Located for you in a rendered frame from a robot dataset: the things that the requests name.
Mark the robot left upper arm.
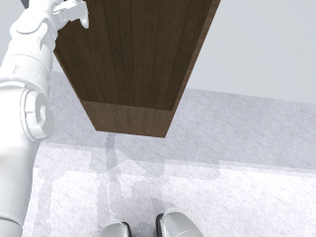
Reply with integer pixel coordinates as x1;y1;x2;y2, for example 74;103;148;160
0;88;55;237

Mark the left robot hand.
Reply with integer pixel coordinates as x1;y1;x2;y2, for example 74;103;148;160
29;0;89;31

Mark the cupboard door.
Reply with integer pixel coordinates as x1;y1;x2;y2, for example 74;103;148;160
54;0;213;111

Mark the robot right shin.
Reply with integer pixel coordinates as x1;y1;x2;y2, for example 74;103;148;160
161;208;176;237

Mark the robot left foot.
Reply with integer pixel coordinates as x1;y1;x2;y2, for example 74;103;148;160
122;221;132;237

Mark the robot left forearm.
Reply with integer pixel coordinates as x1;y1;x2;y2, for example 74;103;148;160
0;8;58;99

